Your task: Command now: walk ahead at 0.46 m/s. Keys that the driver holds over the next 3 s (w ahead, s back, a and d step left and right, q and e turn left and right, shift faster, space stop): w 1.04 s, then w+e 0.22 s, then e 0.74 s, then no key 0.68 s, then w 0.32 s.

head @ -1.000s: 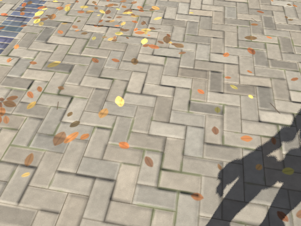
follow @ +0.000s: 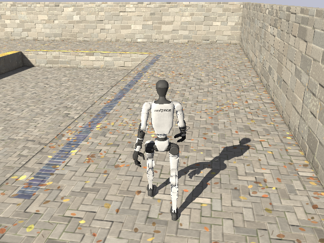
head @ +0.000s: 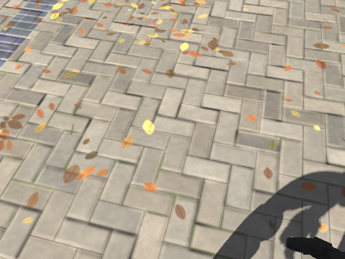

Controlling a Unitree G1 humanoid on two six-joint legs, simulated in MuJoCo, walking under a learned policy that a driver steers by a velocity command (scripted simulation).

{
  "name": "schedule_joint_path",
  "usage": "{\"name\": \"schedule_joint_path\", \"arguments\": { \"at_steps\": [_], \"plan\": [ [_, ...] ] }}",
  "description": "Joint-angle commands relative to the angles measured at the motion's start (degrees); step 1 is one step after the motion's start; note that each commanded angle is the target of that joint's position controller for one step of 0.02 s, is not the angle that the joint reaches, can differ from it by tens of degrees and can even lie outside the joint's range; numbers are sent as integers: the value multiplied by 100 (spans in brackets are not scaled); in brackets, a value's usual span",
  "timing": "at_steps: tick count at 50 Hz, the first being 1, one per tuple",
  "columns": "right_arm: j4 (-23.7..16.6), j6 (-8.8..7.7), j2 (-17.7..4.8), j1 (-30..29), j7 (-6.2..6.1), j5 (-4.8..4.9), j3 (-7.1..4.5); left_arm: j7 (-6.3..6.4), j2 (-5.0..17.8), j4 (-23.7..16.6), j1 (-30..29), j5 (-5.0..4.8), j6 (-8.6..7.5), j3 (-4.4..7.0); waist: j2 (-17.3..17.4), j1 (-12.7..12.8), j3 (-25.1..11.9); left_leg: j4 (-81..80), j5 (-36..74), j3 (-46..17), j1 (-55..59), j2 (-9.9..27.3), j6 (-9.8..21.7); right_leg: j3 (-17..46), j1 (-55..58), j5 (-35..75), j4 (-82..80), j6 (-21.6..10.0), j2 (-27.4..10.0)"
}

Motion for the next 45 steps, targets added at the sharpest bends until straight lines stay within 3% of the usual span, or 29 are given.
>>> {"name": "schedule_joint_path", "arguments": {
  "at_steps": [1,2,3,4,5,6,7,8,9,10,12,15,19,22,25,27,28,29,30,31,32,33,34,35,37,39,42,45],
  "plan": [
    [-192,-68,-813,512,-8,8,-288,27,1107,-262,-162,29,35,253,-855,-920,-69,-51,-137,147,1467,-329,297,268,-645,5246,1038,-655,-1392],
    [97,-40,-1018,1435,-44,34,-424,18,1051,-321,-217,74,89,233,-817,-1354,-634,-94,-176,215,2632,-442,453,100,-932,5681,2156,-512,-1161],
    [318,-2,-1356,2433,-103,-16,-533,0,900,-475,-228,157,100,155,-357,-1694,-1332,-28,-642,-882,4335,483,782,3,-2197,4231,3863,-361,-900],
    [489,15,-1775,2939,-63,-115,-605,-84,-111,-531,573,112,-22,-98,1417,-1199,-2381,-935,-2298,-3959,6018,2009,1810,102,-4166,-91,6116,-10,283],
    [480,-6,-1215,2668,-41,-83,-446,-112,378,-521,147,-50,-204,8,1137,-1323,-2056,-1802,-2785,-4821,5640,1948,1668,844,-4815,-983,6943,-148,192],
    [396,-49,-949,2048,-51,-71,-365,-124,788,-773,-505,-224,-313,130,899,-1154,-996,-1858,-2412,-3906,4749,1803,1381,717,-5287,-597,7125,-280,-115],
    [271,-91,-793,1522,-44,-100,-310,-86,866,-862,-866,-221,-359,145,261,-958,-612,-1960,-1599,-3101,3822,1612,1240,618,-5016,-32,6875,-330,-443],
    [241,-124,-645,1240,-14,-165,-269,-42,850,-868,-1003,-139,-336,201,48,-761,-347,-2077,-897,-2457,3074,1391,1144,528,-4719,294,6528,-316,-644],
    [272,-151,-526,1130,-3,-226,-230,-26,762,-846,-858,-83,-257,229,183,-536,-334,-2221,-637,-2009,2637,1185,1073,574,-4314,484,6283,-314,-820],
    [324,-153,-464,1134,11,-220,-215,-19,628,-829,-756,-67,-178,228,271,-437,-280,-2368,-569,-1785,2381,1081,1085,546,-4119,514,6086,-293,-860],
    [460,-175,-545,1328,-23,-178,-220,-4,539,-904,-862,-42,-70,243,269,-360,-55,-2613,-410,-1438,2037,1021,1164,436,-4178,586,5687,-213,-930],
    [576,-161,-812,1660,-158,-183,-272,3,641,-1233,-1685,42,-47,283,119,-499,209,-2819,-279,-1231,2155,1033,1214,370,-4876,1419,4735,-17,-1003],
    [663,-93,-920,2070,-261,-126,-279,-91,508,-1500,-2620,35,-121,226,113,-783,262,-2795,44,-701,2366,774,953,94,-4702,2657,3111,27,-742],
    [819,-42,-972,2496,-275,-72,-288,-179,495,-1670,-3180,-20,-140,180,106,-994,330,-2667,15,-636,2814,887,916,-3,-4633,2796,2531,27,-587],
    [941,67,-1003,2730,-292,-57,-320,-288,593,-1878,-3513,-43,-178,180,135,-1008,375,-2295,311,-718,3589,1200,844,60,-4856,2308,2178,-135,-525],
    [938,137,-1083,2669,-305,-60,-359,-337,749,-1904,-3335,-54,-207,228,263,-816,215,-1915,1034,-740,3902,1325,732,-12,-4495,1846,2030,-290,-404],
    [899,169,-1134,2543,-305,-70,-372,-339,892,-1832,-2967,-53,-219,298,367,-573,-33,-1459,1997,-651,3921,1264,653,-163,-3891,1681,1968,-397,-228],
    [858,206,-1058,2443,-300,-94,-339,-314,1116,-1576,-2117,-48,-219,433,336,-141,-549,-474,2777,-430,3725,991,516,-317,-2747,1732,1880,-562,-44],
    [725,207,-866,2444,-300,-173,-244,-264,1500,-1305,-983,7,-209,568,43,266,-1399,1097,1980,-195,2718,679,325,375,-949,1822,2118,-897,-685],
    [684,86,-137,3160,-232,-178,-28,-266,2032,-1120,-332,66,-160,706,-1374,36,-2261,3380,-801,13,264,-366,-122,3085,1308,675,1698,-1826,-2110],
    [770,-65,-433,2984,-205,-90,-84,-279,1510,-1137,-347,52,-154,542,-1307,127,-2424,4169,-3022,-878,-454,-432,-39,4237,1377,258,924,-1824,-2283],
    [582,-159,-919,2427,-180,82,-218,-269,1236,-1215,-886,31,-167,439,-1047,23,-1507,4439,-2713,-908,-919,-83,84,3388,629,287,838,-1515,-2104],
    [494,-190,-939,2071,-206,104,-222,-264,1071,-1355,-1429,43,-169,380,-636,-153,-956,4228,-2162,-721,-812,247,114,2593,-278,813,698,-1370,-1892],
    [476,-168,-875,1881,-245,16,-250,-289,904,-1393,-1758,82,-179,332,-353,-311,-552,3847,-1779,-637,-596,441,91,2030,-1060,1303,483,-1293,-1663],
    [536,-9,-631,2080,-272,-54,-268,-324,724,-1358,-1935,132,-217,286,-534,-614,-374,3369,-1379,-655,42,661,41,1404,-1825,1678,136,-1200,-1343],
    [529,100,-471,2087,-289,-78,-259,-305,837,-1243,-1765,106,-253,316,-490,-696,-241,3061,-1167,-575,32,700,-56,1064,-2066,2074,-62,-1294,-1278],
    [287,123,-515,1446,-301,-146,-285,-200,1001,-1096,-1455,99,-231,361,-367,-591,-15,2142,-381,-548,-543,727,-213,794,-1905,2386,-217,-1319,-1263],
    [111,71,-404,847,-245,-139,-251,-124,1026,-1009,-1250,63,-179,355,-424,-435,100,990,525,-405,-431,582,-246,416,-1864,2326,-280,-1147,-1066]
  ]
}}
Next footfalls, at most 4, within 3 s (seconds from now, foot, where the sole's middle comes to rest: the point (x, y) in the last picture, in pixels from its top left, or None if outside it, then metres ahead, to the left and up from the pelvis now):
0.06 left None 0.22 0.12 -0.77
0.60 right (229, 243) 0.53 -0.12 -0.77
1.14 left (174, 168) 0.84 0.12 -0.77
1.62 right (229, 141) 1.01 -0.12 -0.77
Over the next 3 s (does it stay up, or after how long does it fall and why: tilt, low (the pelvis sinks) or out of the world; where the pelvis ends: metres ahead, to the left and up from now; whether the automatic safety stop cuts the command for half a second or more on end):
stays up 1.01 0.00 0.01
